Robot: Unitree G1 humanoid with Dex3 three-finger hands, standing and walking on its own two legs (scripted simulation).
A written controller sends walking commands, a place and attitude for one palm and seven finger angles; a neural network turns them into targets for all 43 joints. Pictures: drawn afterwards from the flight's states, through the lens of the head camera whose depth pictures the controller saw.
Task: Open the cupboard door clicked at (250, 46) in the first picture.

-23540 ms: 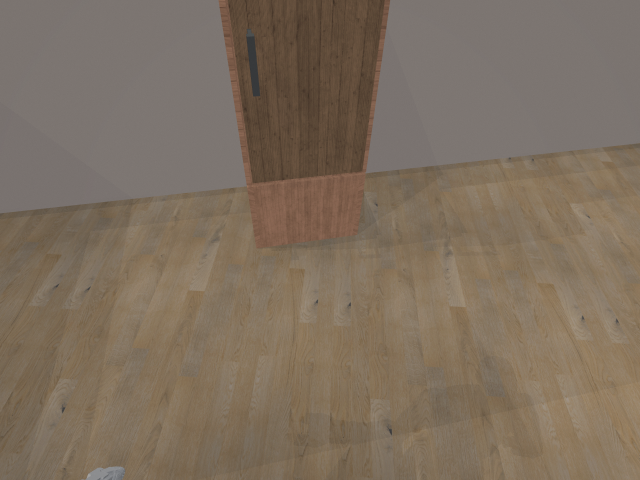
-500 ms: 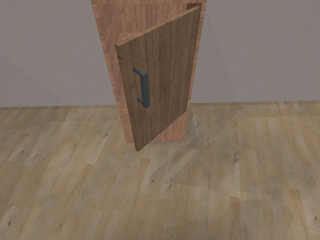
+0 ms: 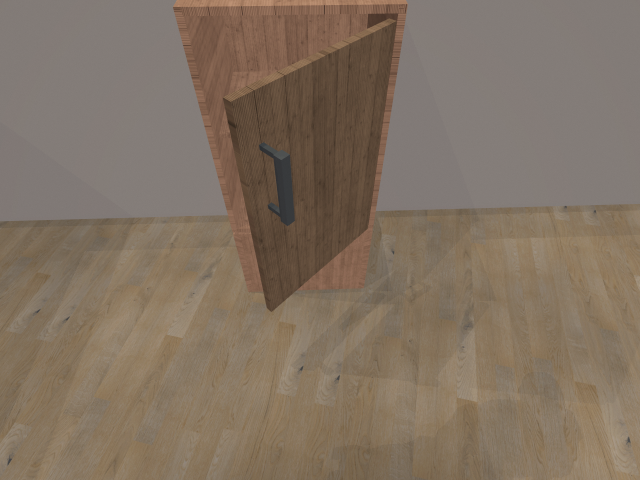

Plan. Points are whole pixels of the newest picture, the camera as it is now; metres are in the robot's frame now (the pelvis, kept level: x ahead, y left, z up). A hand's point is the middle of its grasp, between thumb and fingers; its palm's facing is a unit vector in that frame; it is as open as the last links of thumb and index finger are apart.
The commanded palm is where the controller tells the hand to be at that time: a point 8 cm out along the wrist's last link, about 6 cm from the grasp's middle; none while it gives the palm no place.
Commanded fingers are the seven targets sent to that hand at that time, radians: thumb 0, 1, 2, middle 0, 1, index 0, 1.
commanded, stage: walk to a spot facing it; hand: left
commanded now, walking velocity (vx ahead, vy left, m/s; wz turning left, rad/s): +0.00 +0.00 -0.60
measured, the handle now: (277, 185) +0.57 +0.12 +0.01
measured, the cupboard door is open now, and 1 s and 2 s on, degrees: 45 45 45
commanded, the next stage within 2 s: none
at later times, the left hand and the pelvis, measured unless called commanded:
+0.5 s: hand out of the picture +0.07 +0.17 -0.17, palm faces -0.15 -0.95 -0.28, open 7.3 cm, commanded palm none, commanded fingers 0.00 0.90 0.90 -0.20 -0.30 -0.20 -0.30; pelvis -0.02 -0.02 -0.01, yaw -13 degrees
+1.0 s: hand (234, 463) +0.17 +0.14 -0.17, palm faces -0.44 -0.85 -0.28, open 7.3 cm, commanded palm none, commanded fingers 0.00 0.90 0.90 -0.20 -0.30 -0.20 -0.30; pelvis -0.02 -0.01 -0.02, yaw -31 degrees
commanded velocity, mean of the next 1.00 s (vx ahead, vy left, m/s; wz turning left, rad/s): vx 0.00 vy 0.00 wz -0.60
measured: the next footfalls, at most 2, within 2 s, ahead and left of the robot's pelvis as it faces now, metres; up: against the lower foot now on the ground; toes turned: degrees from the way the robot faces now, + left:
left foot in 0.76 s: +0.09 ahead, +0.13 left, +0.00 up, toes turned -25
right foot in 1.00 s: -0.02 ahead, -0.15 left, +0.00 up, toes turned -32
